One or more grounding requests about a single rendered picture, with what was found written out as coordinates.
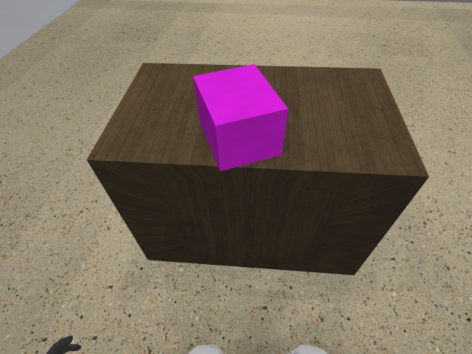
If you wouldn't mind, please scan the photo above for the robot left hand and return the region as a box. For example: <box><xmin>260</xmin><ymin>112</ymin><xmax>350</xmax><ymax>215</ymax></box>
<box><xmin>46</xmin><ymin>336</ymin><xmax>81</xmax><ymax>354</ymax></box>

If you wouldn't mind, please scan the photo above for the pedestal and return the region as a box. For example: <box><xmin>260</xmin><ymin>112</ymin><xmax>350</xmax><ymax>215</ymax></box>
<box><xmin>87</xmin><ymin>63</ymin><xmax>429</xmax><ymax>275</ymax></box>

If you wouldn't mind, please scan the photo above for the carton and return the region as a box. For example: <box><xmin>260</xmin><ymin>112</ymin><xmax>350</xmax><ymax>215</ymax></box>
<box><xmin>193</xmin><ymin>64</ymin><xmax>288</xmax><ymax>171</ymax></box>

